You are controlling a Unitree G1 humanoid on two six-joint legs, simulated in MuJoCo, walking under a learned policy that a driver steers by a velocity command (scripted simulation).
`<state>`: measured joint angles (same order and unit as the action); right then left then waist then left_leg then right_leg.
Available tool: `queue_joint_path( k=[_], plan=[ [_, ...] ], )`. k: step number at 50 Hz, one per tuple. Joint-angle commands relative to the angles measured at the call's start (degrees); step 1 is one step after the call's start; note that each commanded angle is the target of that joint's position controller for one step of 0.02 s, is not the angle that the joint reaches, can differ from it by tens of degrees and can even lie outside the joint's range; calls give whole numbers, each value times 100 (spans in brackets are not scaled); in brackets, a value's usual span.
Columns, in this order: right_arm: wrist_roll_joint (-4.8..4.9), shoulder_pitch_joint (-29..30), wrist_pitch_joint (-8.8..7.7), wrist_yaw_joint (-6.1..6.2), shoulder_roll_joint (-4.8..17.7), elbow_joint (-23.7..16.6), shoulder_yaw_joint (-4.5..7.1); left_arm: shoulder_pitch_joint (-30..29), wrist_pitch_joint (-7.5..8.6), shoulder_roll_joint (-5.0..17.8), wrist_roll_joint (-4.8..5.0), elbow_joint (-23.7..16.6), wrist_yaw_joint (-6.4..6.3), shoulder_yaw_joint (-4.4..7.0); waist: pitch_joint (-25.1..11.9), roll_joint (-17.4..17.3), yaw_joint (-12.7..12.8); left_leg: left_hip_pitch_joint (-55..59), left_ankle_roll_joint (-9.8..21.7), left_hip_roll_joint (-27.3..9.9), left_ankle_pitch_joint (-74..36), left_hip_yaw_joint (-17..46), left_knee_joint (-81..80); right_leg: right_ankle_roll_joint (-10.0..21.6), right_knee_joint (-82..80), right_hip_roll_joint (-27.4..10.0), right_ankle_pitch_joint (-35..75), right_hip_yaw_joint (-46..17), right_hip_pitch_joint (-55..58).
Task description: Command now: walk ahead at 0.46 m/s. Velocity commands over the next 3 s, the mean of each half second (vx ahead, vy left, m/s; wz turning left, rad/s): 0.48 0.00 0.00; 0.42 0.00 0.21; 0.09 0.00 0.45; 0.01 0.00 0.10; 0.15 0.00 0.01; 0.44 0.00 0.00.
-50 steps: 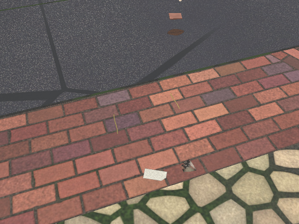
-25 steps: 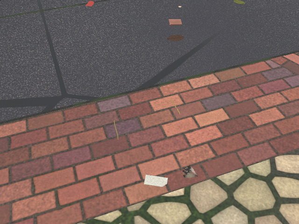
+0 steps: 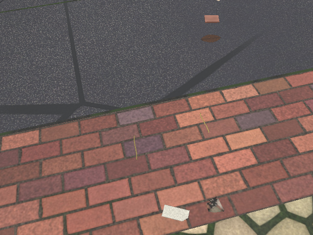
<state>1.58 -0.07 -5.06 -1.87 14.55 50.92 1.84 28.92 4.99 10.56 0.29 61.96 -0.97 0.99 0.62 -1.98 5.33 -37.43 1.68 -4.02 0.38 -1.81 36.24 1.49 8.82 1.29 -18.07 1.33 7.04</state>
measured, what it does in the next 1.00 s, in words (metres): walks ahead: left foot, then right foot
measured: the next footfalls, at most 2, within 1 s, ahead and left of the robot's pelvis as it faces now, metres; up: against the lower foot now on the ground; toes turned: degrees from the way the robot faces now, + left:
left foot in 0.12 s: +0.26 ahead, +0.13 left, +0.00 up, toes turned +2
right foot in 0.66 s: +0.58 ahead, -0.11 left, +0.00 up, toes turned -3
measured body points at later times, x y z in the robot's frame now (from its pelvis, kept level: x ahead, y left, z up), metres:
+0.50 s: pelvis +0.29 +0.04 +0.01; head +0.31 +0.03 +0.46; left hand +0.48 +0.28 -0.10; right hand +0.27 -0.23 -0.13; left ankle +0.22 +0.12 -0.74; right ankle +0.49 -0.14 -0.68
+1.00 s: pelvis +0.57 -0.02 +0.01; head +0.60 -0.02 +0.46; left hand +0.58 +0.25 -0.13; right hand +0.73 -0.27 -0.12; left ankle +0.70 +0.14 -0.68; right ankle +0.54 -0.11 -0.74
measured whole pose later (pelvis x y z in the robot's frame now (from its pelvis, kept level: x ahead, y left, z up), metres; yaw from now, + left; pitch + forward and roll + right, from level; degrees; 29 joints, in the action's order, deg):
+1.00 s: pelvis +0.57 -0.02 +0.01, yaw +8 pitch +1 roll -2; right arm 0.6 -8.4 -2.0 -0.2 15.1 49.9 4.5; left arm 14.3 4.9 13.5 -1.0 54.3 -1.6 3.6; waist 2.8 -2.1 1.6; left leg -37.8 0.4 -5.2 1.6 1.1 44.5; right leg 2.6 15.9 1.4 -12.4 11.5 -4.5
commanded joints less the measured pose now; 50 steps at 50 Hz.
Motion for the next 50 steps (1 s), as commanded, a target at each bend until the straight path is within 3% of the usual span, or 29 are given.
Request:
queue_joint_path(
  k=[1, 3, 5, 6, 7, 8, 9, 10, 11, 12, 13, 15, 19, 23, 27, 30, 31, 32, 33, 34, 35, 36, 37, 38, 39, 41, 43, 47, 50],
  plan=[
    [27, 885, -102, -78, 314, -631, 22, 198, 16, 1057, 75, -130, -53, 236, 831, 754, -211, 142, 170, 161, -141, -68, -523, 762, -255, -1511, 2490, -542, -512],
    [11, 484, -129, -96, 555, -591, 135, 27, -37, 1181, 44, -195, -57, 299, 403, 888, -543, 816, 360, 372, 127, -155, -578, 625, 392, -1594, 4225, -422, -107],
    [38, -1073, -91, -30, 950, -152, 377, -149, -140, 1185, -26, -288, -52, 308, -626, 975, -1333, 2842, 634, 659, 243, -333, -545, 390, 2256, -1301, 5687, -134, -383],
    [-26, -2103, -50, 34, 1295, 70, 484, -149, -146, 1020, -106, -440, -34, 231, -1376, 499, -1657, 4686, 965, -343, 577, 839, -377, 245, 3992, -1037, 4052, -49, -1763],
    [-113, -2567, -33, -6, 1658, 242, 546, 709, -11, 6, -55, -467, 70, -27, -2467, -1259, -1121, 6510, 2021, -1848, 2203, 3956, -1253, -101, 6217, 169, -517, -270, -3849],
    [-87, -2376, -32, -13, 1102, 245, 395, 258, 170, 535, 116, -422, 105, 91, -2192, -924, -1302, 6195, 1842, -1735, 2773, 4699, -2079, 34, 7023, 69, -1282, -1009, -4501],
    [-66, -1755, -70, 3, 859, 158, 323, -414, 273, 916, 276, -685, 108, 204, -1080, -712, -1160, 5278, 1533, -1575, 2389, 3722, -2153, 143, 7196, -242, -909, -837, -4983],
    [-94, -1223, -116, -4, 701, 25, 266, -784, 317, 988, 265, -785, 57, 215, -648, -52, -957, 4275, 1374, -1391, 1600, 2921, -2277, 190, 6924, -573, -331, -726, -4711],
    [-162, -945, -157, -36, 550, 3, 227, -932, 290, 983, 177, -801, 2, 277, -334, 149, -753, 3457, 1274, -1182, 898, 2305, -2398, 178, 6578, -769, -16, -631, -4399],
    [-226, -846, -187, -54, 412, 38, 183, -790, 208, 892, 119, -789, -22, 307, -289, 22, -522, 2976, 1194, -974, 643, 1868, -2550, 195, 6345, -947, 170, -682, -3985],
    [-222, -870, -191, -71, 349, 99, 168, -674, 128, 739, 107, -778, -33, 304, -236, -102, -423, 2713, 1205, -881, 569, 1650, -2694, 191, 6154, -991, 205, -664, -3788],
    [-172, -1057, -206, -32, 444, 227, 179, -760, 17, 625, 97, -856, -49, 309, 3, -152, -338, 2364, 1281, -832, 475, 1326, -2951, 122, 5722, -1084, 251, -571, -3861],
    [-170, -1491, -166, 142, 733, 346, 239, -1776, 1, 724, -7, -1254, -31, 339, 278, -3, -525, 2572, 1257, -786, 229, 1000, -3150, -102, 4366, -1141, 1451, -470, -4639],
    [-97, -1928, -112, 209, 832, 431, 249, -2669, 68, 592, 32, -1499, 74, 258, 341, -15, -820, 2777, 1013, -566, 16, 524, -3112, -123, 2882, -818, 2464, -146, -4303],
    [-51, -2411, -4, 223, 862, 620, 270, -3313, 105, 640, 92, -1766, 213, 215, 469, -34, -1017, 3646, 977, -869, -58, 569, -2780, -38, 2253, -670, 2230, -136, -4489],
    [-46, -2390, 97, 250, 970, 645, 326, -3209, 149, 842, 106, -1861, 302, 270, 319, -185, -793, 4205, 832, -1123, -895, 642, -2276, 188, 1991, -525, 1567, -100, -4171],
    [-51, -2262, 126, 254, 1020, 606, 340, -2848, 163, 988, 102, -1789, 305, 340, 76, -282, -553, 4242, 752, -1067, -1837, 554, -1832, 293, 1926, -350, 1399, 45, -3588],
    [-65, -2152, 160, 252, 947, 563, 309, -2020, 164, 1208, 91, -1541, 284, 471, -422, -253, -125, 4065, 616, -807, -2619, 333, -874, 458, 1827, -166, 1460, 199, -2470],
    [-131, -2164, 158, 245, 726, 436, 207, -904, 165, 1591, 18, -1283, 229, 610, -1246, 14, 279, 3005, 428, -497, -1849, 163, 666, 796, 2080, -800, 1587, -482, -622],
    [-129, -2835, 51, 196, 17, 363, -3, -233, 124, 2134, -66, -1130, 212, 749, -2129, 1373, 93, 577, -6, 534, 947, -75, 2976, 1665, 1672, -2313, 509, -3146, 1624],
    [-20, -2727, -91, 174, 293, 464, 48, -205, 117, 1639, -49, -1157, 218, 594, -2418, 1436, 199, -101, 68, 645, 3216, 911, 3810, 1715, 959, -2571, 166, -4329, 1724],
    [158, -2200, -152, 169, 796, 310, 202, -696, 130, 1319, -17, -1208, 200, 487, -1460, 1136, 122, -573, 168, 326, 2929, 995, 4117, 1355, 905, -2385, 237, -3336, 974],
    [164, -1864, -162, 200, 815, 234, 217, -1192, 142, 1134, -17, -1314, 190, 422, -913, 787, -56, -463, 192, -6, 2375, 836, 3891, 1137, 762, -2164, 699, -2460, 73],
    [96, -1699, -121, 246, 730, 225, 250, -1544, 161, 950, -35, -1326, 210, 374, -519, 561, -230, -241, 172, -199, 1989, 771, 3507, 996, 513, -1932, 966, -1866, -679],
    [63, -1805, -24, 269, 630, 261, 290, -1740, 197, 808, -78, -1315, 223, 335, -313, 684, -434, 106, 170, -369, 1695, 812, 3229, 862, 287, -1732, 1105, -1375, -1185],
    [51, -2065, 159, 281, 332, 351, 284, -1866, 241, 765, -157, -1239, 234, 335, -128, 711, -652, 586, 83, -334, 1548, 753, 3094, 878, 164, -1578, 2608, -663, -1773],
    [-5, -1988, 257, 310, 297, 210, 318, -1907, 257, 918, -194, -1194, 159, 378, -5, 668, -802, 454, -28, -237, 1255, 694, 2837, 894, 233, -1533, 4019, -53, -1922],
    [-109, -1275, 274, 204, 197, -191, 286, -1991, 120, 1120, -150, -1210, -77, 420, 31, 660, -682, 616, -153, -148, 38, 272, 1114, 800, 259, -1315, 4110, 774, -1948],
    [-133, -824, 299, 72, 192, -468, 269, -1779, -10, 1289, -68, -1148, -188, 467, -102, 580, -480, 659, -133, -55, -247, 80, 415, 846, 479, -1524, 4132, 846, -1399]
  ],
)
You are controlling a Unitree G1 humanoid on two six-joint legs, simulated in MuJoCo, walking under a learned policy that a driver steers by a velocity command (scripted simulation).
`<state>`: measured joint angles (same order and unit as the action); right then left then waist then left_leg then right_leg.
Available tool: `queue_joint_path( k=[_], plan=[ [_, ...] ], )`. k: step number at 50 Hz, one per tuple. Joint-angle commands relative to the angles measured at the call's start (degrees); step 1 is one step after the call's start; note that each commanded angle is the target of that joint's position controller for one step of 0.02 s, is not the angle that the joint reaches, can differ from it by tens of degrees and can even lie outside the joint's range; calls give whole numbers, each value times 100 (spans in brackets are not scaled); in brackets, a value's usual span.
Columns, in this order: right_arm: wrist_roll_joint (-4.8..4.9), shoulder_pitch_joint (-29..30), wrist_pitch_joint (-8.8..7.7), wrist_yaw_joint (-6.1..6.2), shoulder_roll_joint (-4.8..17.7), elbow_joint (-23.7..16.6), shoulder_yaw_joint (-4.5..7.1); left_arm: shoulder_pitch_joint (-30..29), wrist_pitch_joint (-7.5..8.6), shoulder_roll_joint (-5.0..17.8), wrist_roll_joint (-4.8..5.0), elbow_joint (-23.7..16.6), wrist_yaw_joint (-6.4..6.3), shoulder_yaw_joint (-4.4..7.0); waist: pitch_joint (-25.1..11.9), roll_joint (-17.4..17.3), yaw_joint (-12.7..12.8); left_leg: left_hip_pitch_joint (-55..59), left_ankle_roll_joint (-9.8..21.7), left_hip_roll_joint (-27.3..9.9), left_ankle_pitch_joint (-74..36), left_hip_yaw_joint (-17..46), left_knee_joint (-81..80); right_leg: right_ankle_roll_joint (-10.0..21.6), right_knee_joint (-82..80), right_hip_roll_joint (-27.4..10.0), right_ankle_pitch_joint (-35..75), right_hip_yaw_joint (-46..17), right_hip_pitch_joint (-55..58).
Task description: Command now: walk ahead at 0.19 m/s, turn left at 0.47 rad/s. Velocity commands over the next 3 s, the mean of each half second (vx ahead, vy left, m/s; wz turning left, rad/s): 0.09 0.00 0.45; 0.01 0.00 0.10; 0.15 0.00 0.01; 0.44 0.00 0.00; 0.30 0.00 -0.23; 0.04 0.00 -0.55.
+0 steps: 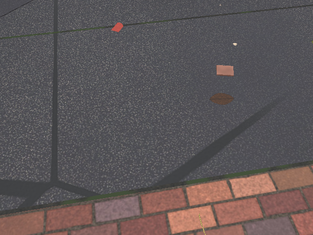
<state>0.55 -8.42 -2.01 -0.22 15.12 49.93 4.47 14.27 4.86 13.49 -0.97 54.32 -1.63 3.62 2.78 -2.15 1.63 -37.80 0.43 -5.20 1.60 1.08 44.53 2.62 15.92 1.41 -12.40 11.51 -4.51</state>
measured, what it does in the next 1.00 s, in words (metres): walks ahead, turning left: left foot, then right foot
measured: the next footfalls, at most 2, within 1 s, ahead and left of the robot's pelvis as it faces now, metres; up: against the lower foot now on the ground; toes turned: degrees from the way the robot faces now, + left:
left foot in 0.14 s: +0.20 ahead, +0.13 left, +0.00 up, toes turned +10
right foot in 0.60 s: +0.21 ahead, -0.12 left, +0.00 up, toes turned +15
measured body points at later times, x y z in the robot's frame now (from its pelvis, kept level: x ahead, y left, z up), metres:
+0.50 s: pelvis +0.12 +0.02 -0.01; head +0.15 +0.04 +0.44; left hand +0.19 +0.32 -0.13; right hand +0.32 -0.22 -0.11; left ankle +0.17 +0.11 -0.75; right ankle +0.18 -0.14 -0.71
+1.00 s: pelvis +0.16 -0.01 -0.01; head +0.16 +0.00 +0.44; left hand +0.19 +0.27 -0.14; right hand +0.34 -0.23 -0.13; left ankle +0.14 +0.12 -0.75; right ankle +0.17 -0.13 -0.75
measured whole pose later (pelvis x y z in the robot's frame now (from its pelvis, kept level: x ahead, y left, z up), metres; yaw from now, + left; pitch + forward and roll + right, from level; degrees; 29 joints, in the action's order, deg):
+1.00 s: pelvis +0.16 -0.01 -0.01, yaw +15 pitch -1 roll +0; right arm -0.5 -10.1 0.8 1.1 13.8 47.6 3.4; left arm 10.0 1.7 13.4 -0.5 51.1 -0.9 1.7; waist 1.6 0.4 0.3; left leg -15.5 -0.5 1.7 14.8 4.7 31.2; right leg -0.2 31.1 -0.2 -18.4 -0.1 -11.9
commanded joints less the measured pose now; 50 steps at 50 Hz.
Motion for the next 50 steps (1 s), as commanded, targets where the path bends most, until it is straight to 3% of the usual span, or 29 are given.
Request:
queue_joint_path(
  k=[1, 3, 5, 6, 7, 8, 9, 10, 11, 12, 13, 14, 16, 18, 21, 26, 29, 30, 31, 32, 33, 36, 38, 39, 40, 45, 50],
  plan=[
    [-32, 88, 12, -131, 191, -457, 24, -290, -49, 1028, 101, -371, -137, 222, -340, 602, -95, 651, 33, 81, -233, -227, -541, 720, -95, -1629, 3558, -181, -23],
    [-38, 167, 43, -204, 322, -627, 71, -353, -153, 1098, 190, -389, -163, 264, -337, 663, -146, 617, 176, 136, 254, -283, -705, 634, 260, -1799, 3656, -214, 283],
    [-39, -109, 43, -259, 502, -677, 155, -520, -244, 1171, 257, -484, -202, 312, -464, 709, -334, 986, 372, 374, 731, -481, -946, 481, 992, -1796, 4215, -191, 400],
    [-31, -551, 9, -261, 644, -595, 239, -596, -292, 1141, 278, -533, -213, 308, -675, 559, -572, 1597, 521, 595, 398, -605, -1444, 299, 1780, -1579, 4226, -58, 329],
    [-52, -979, -25, -182, 1053, -538, 395, -311, -309, 1059, 205, -535, -183, 279, -996, -6, -719, 2598, 767, 533, -1304, -167, -1916, -71, 2966, -1128, 3318, 57, -154],
    [-78, -1094, -5, -43, 1600, -587, 500, -206, -277, 582, -110, -738, -111, 118, -1403, -1274, -425, 3914, 1339, -706, -4375, 1528, -1535, -463, 4746, -457, -814, 36, -1734],
    [-195, -1018, -22, -71, 1686, -788, 454, 171, -222, 536, -55, -862, -18, 52, -2437, -1435, -224, 5006, 2651, -1761, -3963, 3726, -1865, -619, 6272, 396, -3180, -1084, -2973],
    [-141, -842, -15, -117, 1339, -935, 371, -172, -202, 873, 138, -832, 54, 129, -2403, -510, -457, 4741, 2403, -1479, -2959, 3274, -2138, -511, 6476, 70, -2724, -1730, -3257],
    [-42, -425, -20, -98, 1106, -1021, 312, -520, -218, 907, 214, -930, 48, 141, -1775, -205, -382, 4163, 2036, -1184, -2087, 2619, -2244, -442, 6192, -105, -2176, -1685, -3476],
    [48, -164, 10, -58, 955, -1053, 271, -622, -273, 861, 136, -854, -34, 158, -1314, 256, -255, 3514, 1692, -898, -1353, 2222, -2378, -470, 5723, -313, -1782, -1648, -3414],
    [71, -17, 60, -8, 850, -1080, 240, -706, -342, 952, 56, -899, -109, 201, -1072, 153, -168, 2952, 1544, -723, -895, 2039, -2501, -484, 5293, -399, -1536, -1653, -3182],
    [-5, 9, 102, 31, 862, -1115, 237, -691, -400, 949, 45, -925, -119, 216, -1018, -81, -83, 2565, 1477, -567, -687, 1954, -2609, -491, 5098, -357, -1355, -1613, -2839],
    [-96, 1, 116, 90, 903, -1165, 248, -475, -442, 793, 72, -861, -141, 187, -1103, -300, -33, 2411, 1446, -459, -885, 1711, -2634, -551, 4647, -287, -1171, -1515, -2577],
    [-84, -94, 122, 151, 958, -1158, 258, -510, -459, 707, 77, -858, -180, 155, -1183, -317, -100, 2428, 1426, -448, -801, 1640, -2620, -635, 4184, -296, -1034, -1499, -2502],
    [-106, -18, 179, 209, 924, -1176, 220, -617, -495, 693, 94, -880, -191, 130, -1139, -471, -184, 2211, 1333, -375, 256, 1627, -2731, -699, 3667, -357, -745, -1492, -2245],
    [-159, 13, 238, 186, 800, -1137, 117, -617, -414, 737, 124, -886, -108, 116, -897, -632, -295, 2117, 1235, -395, 1124, 1852, -2713, -621, 2657, -335, -782, -1377, -1728],
    [-79, -47, 285, 188, 619, -1055, 4, -228, -325, 637, 88, -729, 21, 89, -809, -468, -55, 1980, 870, -165, 1162, 1751, -2353, -342, 906, -222, 145, -1174, -779],
    [-94, -252, 265, 188, 514, -1002, -35, -158, -302, 855, -15, -738, 47, 111, -765, -139, -123, 1718, 574, 69, 1338, 1544, -2019, -152, 639, -679, 496, -1609, -420],
    [-174, -559, 220, 165, 350, -1009, -64, -175, -304, 1281, -102, -802, 35, 174, -821, 974, -450, 1325, 255, 728, 2078, 843, -1103, 268, 529, -1605, 1420, -2514, -187],
    [-133, -194, 175, 155, 494, -1169, -4, -407, -304, 1136, -153, -776, 62, 138, -511, 1673, -412, 1381, 76, 871, 2370, 382, -1045, 862, 166, -2033, 1054, -3123, -1050],
    [-143, -17, 159, 154, 687, -1127, 43, -800, -255, 867, -138, -917, 65, 64, -434, 1432, -394, 1796, 2, 694, 2128, 413, -846, 840, 109, -1835, 775, -2947, -1285],
    [-198, 101, 255, 135, 403, -1033, 7, -695, -178, 876, 48, -791, 50, 56, -411, 1192, -313, 2325, -42, 577, 946, 375, -1517, 280, 393, -1231, 492, -2282, -1156],
    [-167, 34, 287, 123, 385, -1001, -10, -463, -151, 768, 6, -705, 75, 5, -491, 952, -270, 2800, 24, 428, 124, 499, -1688, 38, 598, -929, 333, -2015, -1216],
    [-115, 20, 304, 133, 571, -923, 38, -175, -138, 780, 5, -672, 97, 6, -539, 648, -82, 2892, 101, 425, 106, 533, -1516, -60, 543, -740, 177, -1850, -1286],
    [-87, -57, 304, 127, 507, -894, 46, -258, -142, 834, 10, -643, 94, 7, -491, 656, -198, 2749, 137, 449, 210, 544, -1544, -121, 641, -678, 58, -1723, -1174],
    [-119, -40, 232, 130, 456, -679, 26, -283, -230, 717, 50, -626, 47, -28, -431, 87, -84, 2617, 149, 373, -53, 656, -1689, -120, 964, -510, 215, -1476, -999],
    [-94, -64, 199, 165, 461, -471, 18, -318, -288, 649, 50, -526, 55, -49, -393, 32, -75, 2597, 149, 348, -9, 695, -1713, -143, 1013, -437, 244, -1398, -918]
  ],
)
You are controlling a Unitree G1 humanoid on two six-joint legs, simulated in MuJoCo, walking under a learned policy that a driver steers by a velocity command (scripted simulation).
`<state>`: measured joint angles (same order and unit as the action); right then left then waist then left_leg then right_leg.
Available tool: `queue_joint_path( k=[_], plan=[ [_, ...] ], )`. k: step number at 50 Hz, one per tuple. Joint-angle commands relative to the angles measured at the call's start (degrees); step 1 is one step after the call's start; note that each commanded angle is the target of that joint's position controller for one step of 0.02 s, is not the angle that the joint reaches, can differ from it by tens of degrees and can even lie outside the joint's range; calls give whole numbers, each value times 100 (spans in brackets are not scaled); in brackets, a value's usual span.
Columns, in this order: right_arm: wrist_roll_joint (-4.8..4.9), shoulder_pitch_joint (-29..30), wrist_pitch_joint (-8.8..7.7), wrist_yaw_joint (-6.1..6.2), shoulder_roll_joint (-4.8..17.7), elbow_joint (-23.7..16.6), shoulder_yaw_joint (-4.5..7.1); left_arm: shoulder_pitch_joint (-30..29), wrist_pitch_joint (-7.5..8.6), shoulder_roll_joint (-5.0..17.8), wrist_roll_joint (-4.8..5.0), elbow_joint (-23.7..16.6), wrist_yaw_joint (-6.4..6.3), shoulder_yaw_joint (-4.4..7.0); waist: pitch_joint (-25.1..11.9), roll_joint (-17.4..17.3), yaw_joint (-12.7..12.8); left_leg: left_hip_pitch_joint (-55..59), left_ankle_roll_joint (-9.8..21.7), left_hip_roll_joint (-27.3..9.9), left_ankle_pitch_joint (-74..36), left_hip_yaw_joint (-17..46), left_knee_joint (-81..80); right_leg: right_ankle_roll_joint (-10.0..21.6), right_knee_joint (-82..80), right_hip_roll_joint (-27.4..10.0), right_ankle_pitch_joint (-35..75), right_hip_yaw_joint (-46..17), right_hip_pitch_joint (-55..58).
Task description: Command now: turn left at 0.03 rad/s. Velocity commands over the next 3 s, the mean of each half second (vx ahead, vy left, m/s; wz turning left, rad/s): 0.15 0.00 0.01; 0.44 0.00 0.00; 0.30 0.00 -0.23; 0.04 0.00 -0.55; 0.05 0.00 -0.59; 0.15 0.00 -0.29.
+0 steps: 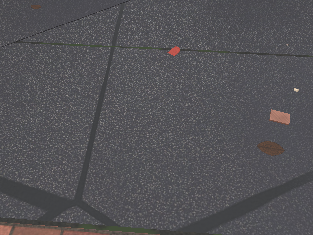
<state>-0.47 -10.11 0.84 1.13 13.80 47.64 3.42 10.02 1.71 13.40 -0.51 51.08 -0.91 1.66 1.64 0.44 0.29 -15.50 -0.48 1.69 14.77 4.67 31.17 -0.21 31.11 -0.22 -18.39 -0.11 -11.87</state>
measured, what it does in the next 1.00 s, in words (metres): walks ahead: right foot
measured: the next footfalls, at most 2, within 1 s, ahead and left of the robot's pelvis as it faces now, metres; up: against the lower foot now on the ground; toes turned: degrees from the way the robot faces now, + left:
right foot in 0.88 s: +0.44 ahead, -0.12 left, +0.00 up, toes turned -2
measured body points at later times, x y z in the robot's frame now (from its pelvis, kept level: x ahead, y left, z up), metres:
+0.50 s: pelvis +0.06 +0.03 +0.00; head +0.07 +0.04 +0.45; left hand +0.10 +0.30 -0.15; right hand +0.11 -0.25 -0.13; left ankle +0.04 +0.12 -0.73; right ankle -0.02 -0.11 -0.69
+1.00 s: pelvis +0.31 -0.04 -0.01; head +0.34 -0.04 +0.44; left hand +0.47 +0.22 -0.12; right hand +0.31 -0.30 -0.15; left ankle +0.16 +0.11 -0.63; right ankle +0.40 -0.12 -0.73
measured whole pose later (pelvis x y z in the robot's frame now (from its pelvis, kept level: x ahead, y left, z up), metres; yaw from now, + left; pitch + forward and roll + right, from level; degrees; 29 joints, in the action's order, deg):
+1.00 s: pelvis +0.31 -0.04 -0.01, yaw +0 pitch +1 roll +0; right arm 1.7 -20.0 -5.3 0.4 14.5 56.8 2.4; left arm 6.1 5.6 15.0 0.5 49.1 2.4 2.9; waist 2.8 -0.7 -1.4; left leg -16.2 2.6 -1.4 23.2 2.9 67.2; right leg 3.8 30.1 2.1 -8.0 3.9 -22.7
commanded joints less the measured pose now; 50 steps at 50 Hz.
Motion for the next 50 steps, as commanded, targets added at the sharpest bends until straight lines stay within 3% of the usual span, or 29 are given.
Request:
queue_joint_path(
  k=[1, 9, 10, 12, 14, 16, 17, 19, 21, 22, 23, 24, 25, 27, 29, 31, 34, 37, 40, 42, 43, 44, 45, 46, 47, 48, 49, 50],
  plan=[
    [11, 98, -89, 37, 595, -198, 120, 100, 21, 652, 4, -176, -15, 144, -268, -214, 55, 376, 240, -344, -1321, 340, -380, 134, -512, -264, 840, -228, -179],
    [29, 83, -98, 82, 579, 191, 99, 129, 2, 627, 13, 86, -27, 129, -189, -79, 25, 473, 234, -326, -1262, 297, -411, 102, -615, -210, 779, -190, -179],
    [33, -9, -88, 85, 531, 294, 87, 254, -8, 599, 16, 174, -30, 125, -289, -59, 32, 510, 245, -247, -670, 216, -424, 122, -683, -162, 203, -149, -148],
    [106, -60, -83, 98, 598, 379, 121, 303, -34, 749, 94, 215, -55, 177, 33, 160, 25, 84, 329, 6, 1440, -22, -235, 361, -814, -169, -1545, -305, -405],
    [160, 88, -220, 81, 541, 325, 106, 534, 35, 866, 163, 221, -88, 204, 529, 379, 139, -710, 383, 22, 2078, -125, 62, 743, -1259, -626, -2703, -1057, -409],
    [213, 365, -439, 3, 316, 224, 63, 805, 160, 1202, 196, 328, -95, 313, 758, 928, 184, -1262, 315, 23, 1054, -574, 908, 1246, -1950, -1579, -2991, -2363, -33],
    [212, 487, -517, -35, 334, 194, 63, 795, 201, 1230, 189, 321, -93, 334, 864, 920, 200, -1300, 371, -149, 862, -473, 1082, 1392, -2090, -1827, -2724, -2675, -131],
    [244, 181, -618, -114, 306, 321, 69, 487, 240, 1134, 208, 223, -43, 311, 755, 873, -68, -674, 534, -216, 934, -552, 443, 1223, -1894, -1668, -1942, -2223, -300],
    [235, -805, -628, -129, 473, 801, 189, 86, 213, 978, 229, 81, 5, 270, 377, 632, -518, 1269, 557, -66, 152, -541, -397, 762, -1174, -959, -911, -1173, -1150],
    [209, -1490, -631, -98, 862, 975, 315, -129, 259, 681, 204, -62, 17, 181, 144, -284, -755, 2033, 862, -799, 655, 797, -1051, 388, 334, -364, -68, -352, -1814],
    [195, -2107, -647, -158, 1493, 1093, 464, -167, 369, 512, 223, -312, -10, 149, -123, -1789, -860, 2771, 1638, -1974, 1001, 3077, -1918, 101, 2115, 257, -574, 207, -2820],
    [94, -1871, -715, -187, 1008, 1010, 287, -229, 442, 781, 292, -335, -9, 217, 2, -1285, -710, 2740, 1861, -2296, 853, 3594, -2009, 170, 3265, 95, -1371, -360, -3484],
    [75, -1528, -761, -194, 689, 907, 180, -59, 487, 801, 369, -282, 44, 227, 197, -852, -476, 2681, 1697, -2167, 607, 3006, -1903, 340, 3699, -179, -987, -563, -3769],
    [99, -1173, -752, -218, 595, 771, 104, -67, 520, 748, 292, -219, 101, 238, 274, -430, -308, 2483, 1352, -1846, -49, 1981, -2033, 464, 3471, -540, -80, -427, -3848],
    [71, -1259, -674, -193, 433, 811, 14, -180, 481, 651, 204, -257, 180, 252, 236, -514, -254, 2174, 1159, -1548, -989, 1224, -2185, 366, 2987, -686, 412, -245, -3454],
    [81, -1412, -614, -123, 557, 851, 18, -396, 428, 492, 153, -345, 231, 209, 267, -485, -293, 1985, 1187, -1413, -1570, 768, -2296, 169, 2449, -639, 736, -20, -3352],
    [60, -1424, -575, -22, 791, 834, 38, -1152, 402, 287, 152, -646, 247, 95, 477, -448, -425, 1337, 1130, -1228, -1569, 288, -2514, 2, 1086, -460, 1488, 195, -2836],
    [111, -1667, -597, -5, 883, 926, 61, -1565, 385, 382, 203, -814, 280, 75, 614, -583, -502, 1107, 1109, -1312, -1381, 132, -2688, 39, 352, -277, 2001, 291, -2257],
    [175, -1641, -580, -5, 893, 983, 94, -1659, 401, 573, 219, -943, 337, 118, 640, -576, -321, 1652, 975, -1583, -1862, 55, -2460, 291, -26, -278, 1944, 121, -2192],
    [139, -1487, -528, -8, 1021, 937, 144, -1230, 415, 805, 205, -880, 346, 226, 220, -679, 6, 1979, 839, -1632, -3505, -78, -1787, 485, -36, -69, 1644, 245, -1499],
    [108, -1410, -478, -9, 1037, 915, 151, -577, 399, 969, 203, -705, 320, 334, -227, -721, 369, 1941, 736, -1497, -4492, -237, -961, 620, 3, 119, 1503, 383, -644],
    [68, -1386, -434, -5, 947, 867, 111, 424, 365, 1173, 218, -407, 275, 460, -824, -662, 817, 1415, 568, -1229, -4589, -414, 253, 780, 57, 118, 1463, 357, 707],
    [-58, -1573, -431, -4, 663, 724, 0, 1385, 325, 1615, 150, -221, 206, 560, -1648, 275, 981, 33, 409, -814, -2469, -604, 2231, 1133, 106, -1120, 1033, -1178, 2436],
    [86, -2373, -567, -77, -191, 773, -211, 1525, 337, 1764, 80, -102, 298, 540, -2499, 1886, 448, -1743, 171, 237, 1684, -101, 4023, 2013, -1150, -2258, -800, -4213, 3704],
    [249, -1796, -705, -106, 530, 753, -58, 1195, 372, 1184, 133, -152, 316, 395, -1787, 1160, 603, -2365, 297, -75, 1672, 379, 4655, 1718, -1686, -2050, -1391, -4349, 3149],
    [355, -1159, -784, -115, 844, 539, 30, 667, 410, 966, 144, -239, 306, 326, -899, 773, 502, -2669, 415, -369, 1117, 186, 4667, 1469, -1740, -1900, -985, -3410, 2270],
    [305, -888, -811, -66, 824, 485, 27, 218, 447, 899, 97, -326, 316, 292, -564, 169, 303, -2363, 434, -680, 537, 87, 4386, 1373, -1852, -1714, -137, -2716, 1389],
    [199, -810, -780, -26, 775, 479, 73, -22, 476, 786, 26, -347, 337, 263, -333, 55, 115, -2086, 421, -871, 217, 46, 4082, 1326, -1967, -1501, 513, -2160, 727]
  ],
)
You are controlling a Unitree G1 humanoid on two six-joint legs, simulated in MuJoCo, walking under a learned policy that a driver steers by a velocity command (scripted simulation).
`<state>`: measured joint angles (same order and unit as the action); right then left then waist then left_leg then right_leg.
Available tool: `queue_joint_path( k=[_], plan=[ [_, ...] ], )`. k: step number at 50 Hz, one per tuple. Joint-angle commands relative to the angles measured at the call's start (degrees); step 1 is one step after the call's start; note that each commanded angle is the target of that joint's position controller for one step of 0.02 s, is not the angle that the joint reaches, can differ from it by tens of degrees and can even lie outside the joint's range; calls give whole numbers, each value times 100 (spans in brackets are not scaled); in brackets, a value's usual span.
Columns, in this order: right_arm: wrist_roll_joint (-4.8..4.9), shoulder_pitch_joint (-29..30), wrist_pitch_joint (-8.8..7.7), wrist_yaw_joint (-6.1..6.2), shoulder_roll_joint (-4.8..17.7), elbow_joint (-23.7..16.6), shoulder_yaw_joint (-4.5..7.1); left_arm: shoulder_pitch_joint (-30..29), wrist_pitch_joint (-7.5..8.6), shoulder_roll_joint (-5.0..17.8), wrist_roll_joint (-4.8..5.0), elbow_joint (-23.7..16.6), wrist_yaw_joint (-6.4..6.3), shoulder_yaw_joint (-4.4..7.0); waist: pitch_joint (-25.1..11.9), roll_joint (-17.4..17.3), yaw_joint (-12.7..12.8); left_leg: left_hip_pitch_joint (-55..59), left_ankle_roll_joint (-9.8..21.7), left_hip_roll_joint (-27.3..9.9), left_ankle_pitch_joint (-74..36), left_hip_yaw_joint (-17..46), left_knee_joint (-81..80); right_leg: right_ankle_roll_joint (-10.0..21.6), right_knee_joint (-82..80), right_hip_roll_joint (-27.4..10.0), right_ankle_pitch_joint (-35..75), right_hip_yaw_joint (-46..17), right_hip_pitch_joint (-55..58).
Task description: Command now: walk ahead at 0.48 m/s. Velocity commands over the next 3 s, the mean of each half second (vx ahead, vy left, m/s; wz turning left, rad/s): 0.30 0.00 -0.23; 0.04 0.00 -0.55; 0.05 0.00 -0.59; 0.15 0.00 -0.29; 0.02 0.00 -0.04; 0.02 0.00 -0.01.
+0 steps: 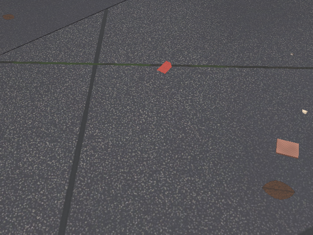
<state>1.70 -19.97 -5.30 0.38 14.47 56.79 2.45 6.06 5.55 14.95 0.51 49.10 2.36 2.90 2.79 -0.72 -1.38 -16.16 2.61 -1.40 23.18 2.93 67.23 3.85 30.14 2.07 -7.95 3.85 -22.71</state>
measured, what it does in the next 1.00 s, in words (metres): walks ahead, turning right: left foot, then right foot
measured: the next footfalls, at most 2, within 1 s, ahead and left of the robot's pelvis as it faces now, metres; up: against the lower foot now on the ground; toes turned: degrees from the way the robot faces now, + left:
left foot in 0.38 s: +0.39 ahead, +0.12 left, +0.00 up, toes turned -7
right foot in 0.82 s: +0.26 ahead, -0.11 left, +0.00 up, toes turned -24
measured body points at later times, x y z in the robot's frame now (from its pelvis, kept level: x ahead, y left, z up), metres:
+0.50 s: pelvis +0.22 +0.03 +0.00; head +0.27 +0.04 +0.45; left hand +0.30 +0.31 -0.14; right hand +0.39 -0.24 -0.09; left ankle +0.35 +0.12 -0.73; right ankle +0.12 -0.08 -0.65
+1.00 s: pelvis +0.25 -0.01 +0.02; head +0.27 -0.06 +0.46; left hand +0.48 +0.20 -0.07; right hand +0.26 -0.34 -0.11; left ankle +0.33 +0.12 -0.64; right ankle +0.23 -0.10 -0.73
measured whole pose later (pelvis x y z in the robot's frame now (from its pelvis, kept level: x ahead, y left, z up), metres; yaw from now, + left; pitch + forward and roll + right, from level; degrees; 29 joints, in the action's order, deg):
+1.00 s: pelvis +0.25 -0.01 +0.02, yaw -27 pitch +2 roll +3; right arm -0.4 -3.6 0.9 2.6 18.4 48.7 5.6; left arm 13.8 -0.9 16.6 -0.1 41.1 -1.4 4.4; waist 2.1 -1.8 0.6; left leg -33.4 -2.7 -0.5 21.2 0.5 61.7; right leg 2.9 27.3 0.6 -12.3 -2.5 -17.1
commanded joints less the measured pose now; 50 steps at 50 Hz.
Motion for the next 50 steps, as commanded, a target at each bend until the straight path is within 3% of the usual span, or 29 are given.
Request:
queue_joint_path(
  k=[1, 3, 7, 9, 11, 15, 18, 19, 20, 21, 22, 23, 24, 25, 27, 32, 35, 38, 40, 41, 42, 43, 44, 45, 46, 47, 50],
  plan=[
    [-48, 15, -95, 52, 593, -418, 173, 286, 121, 559, -138, -123, 17, 116, -471, 381, 87, -1652, 108, -714, -806, 280, 294, 911, -2013, -1596, -269, -2230, 1436],
    [-51, -57, 30, 60, 415, -412, 166, 364, 151, 490, -90, -22, 20, 97, -369, 441, -35, -1519, 50, -795, -852, 217, -83, 974, -2264, -1455, -51, -1808, 1105],
    [-177, 858, 91, 85, 495, -761, 195, 807, 131, 744, -72, 156, -125, 139, 60, 204, 110, -2282, -214, -839, -1787, 97, -1287, 1031, -2493, -1410, 737, -1411, 1094],
    [-235, 1198, 28, 62, 394, -899, 162, 956, 60, 748, -76, 212, -188, 121, 55, 217, 152, -1990, -300, -621, -2368, -61, -2238, 856, -2239, -1143, 2157, -951, 1036],
    [-232, 1622, -20, 19, 281, -1012, 102, 1206, -8, 844, -39, 289, -234, 139, -63, 288, 309, -1464, -327, -292, -2918, -261, -3018, 662, -1979, -920, 2711, -661, 992],
    [-170, 2140, 4, -26, 454, -1261, 106, 1479, -190, 951, 54, 365, -304, 189, -171, 480, 416, -1360, -309, 6, -2842, -93, -3723, 583, -1337, -1077, 2575, -1068, 1624],
    [-225, 1652, -56, -36, 831, -1179, 222, 1213, -295, 966, 81, 218, -391, 248, -477, 631, 80, -718, -124, 43, -2584, 42, -4249, 385, -508, -1140, 2439, -1522, 1956],
    [-275, 1161, -98, 3, 1027, -1045, 293, 1118, -306, 868, 68, 115, -395, 225, -804, 465, -136, 147, 33, -83, -3359, 11, -4560, 195, 169, -810, 2314, -1409, 1752],
    [-413, 511, -105, 68, 1394, -1005, 360, 1067, -294, 553, -38, -140, -387, 119, -1671, -215, -291, 1764, 406, -1118, -5407, 812, -4118, -61, 1618, -324, 713, -1145, 838],
    [-377, 583, 13, 67, 1496, -1071, 353, 2297, -283, -26, -23, 5, -359, -30, -2528, -1599, 196, 3456, 1403, -2637, -6804, 2269, -3735, -376, 3350, 427, -3524, -800, -828],
    [-267, 663, 116, 37, 1057, -1236, 265, 2397, -332, 657, 86, 87, -356, 106, -2831, -1146, 40, 3115, 1421, -2516, -5099, 2537, -4121, -430, 3971, 73, -3425, -1161, -1038],
    [-223, 1003, 178, 63, 788, -1327, 190, 1796, -426, 958, 169, -49, -394, 233, -2057, -739, 5, 2459, 1179, -2153, -3930, 1926, -4384, -525, 4187, -141, -2953, -971, -1399],
    [-215, 1345, 231, 92, 698, -1330, 152, 1508, -553, 903, 153, -138, -461, 256, -1506, -479, 108, 1732, 990, -1861, -2999, 1512, -4659, -633, 4093, -347, -2553, -818, -1465],
    [-238, 1594, 276, 109, 647, -1344, 130, 1414, -690, 902, 97, -182, -513, 303, -1112, -536, 195, 1013, 969, -1718, -2246, 1210, -4931, -718, 4031, -495, -2268, -791, -1325],
    [-365, 1859, 303, 127, 739, -1313, 166, 1528, -855, 678, 67, -282, -539, 302, -751, -844, 366, -76, 994, -1437, -1745, 556, -5368, -778, 3879, -515, -1845, -562, -684],
    [-293, 1861, 311, 236, 904, -1200, 249, 1109, -857, 519, 16, -644, -470, 273, -874, -604, 278, 93, 1175, -1638, -2029, -25, -5478, -699, 2690, -713, -1320, -441, -442],
    [-254, 1890, 393, 243, 1071, -1178, 308, 891, -855, 580, 23, -793, -371, 270, -899, -626, 240, 156, 1106, -1718, -1937, -281, -5469, -577, 2000, -672, -1153, -250, -25],
    [-149, 1828, 473, 194, 1178, -1120, 351, 842, -885, 678, 23, -893, -270, 317, -848, -661, 273, 392, 917, -1814, -1758, -404, -5243, -368, 1206, -583, -1123, -78, 321],
    [-50, 1777, 542, 176, 1105, -1052, 351, 1159, -893, 719, -2, -790, -231, 380, -863, -531, 458, 230, 519, -1620, -1418, -683, -4691, -88, 161, -344, -569, 98, 1019],
    [-40, 1496, 582, 143, 890, -927, 318, 1370, -897, 929, -41, -747, -265, 461, -707, -26, 482, -223, 80, -1284, -930, -1012, -3909, 172, -558, -459, -27, -375, 1458],
    [-254, 1404, 595, 74, 522, -1053, 232, 1458, -899, 1588, -47, -861, -384, 602, -585, 1739, 244, -1713, -564, -477, 815, -1621, -2006, 803, -978, -1947, 1719, -2443, 2128],
    [-300, 1982, 552, 122, 659, -1336, 288, 1258, -786, 1865, -215, -1072, -360, 601, -541, 1773, 404, -2415, -680, 112, 1572, -676, -888, 1677, -1272, -2470, 1722, -3401, 1538],
    [-223, 2219, 553, 155, 844, -1381, 346, 1071, -642, 1653, -275, -1108, -324, 559, -557, 1137, 422, -2447, -567, 34, 1131, -211, -379, 1527, -1371, -2161, 1237, -2960, 1416],
    [-162, 2046, 562, 189, 875, -1316, 380, 770, -544, 1535, -193, -1139, -338, 534, -511, 958, 216, -2494, -473, -30, 538, -79, -340, 1161, -1336, -1870, 972, -2534, 1396],
    [-202, 1854, 575, 248, 904, -1152, 413, 505, -521, 1317, -82, -1206, -360, 477, -590, 725, 118, -2452, -466, -96, 177, -6, -355, 875, -1260, -1670, 776, -2304, 1440],
    [-251, 1762, 578, 276, 934, -1114, 435, 372, -523, 1191, -16, -1239, -383, 421, -604, 786, 61, -2340, -503, -70, -86, -13, -293, 804, -1219, -1578, 1015, -2156, 1349],
    [-189, 1697, 519, 248, 827, -1146, 427, 550, -527, 1050, -37, -1263, -446, 355, -846, 761, 60, -2129, -572, 69, -478, 41, -401, 846, -1112, -1414, 1529, -2059, 1568]
  ],
)
Over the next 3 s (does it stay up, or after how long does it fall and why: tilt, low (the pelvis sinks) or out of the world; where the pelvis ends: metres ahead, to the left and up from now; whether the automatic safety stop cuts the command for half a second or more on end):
stays up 0.34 -0.14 0.01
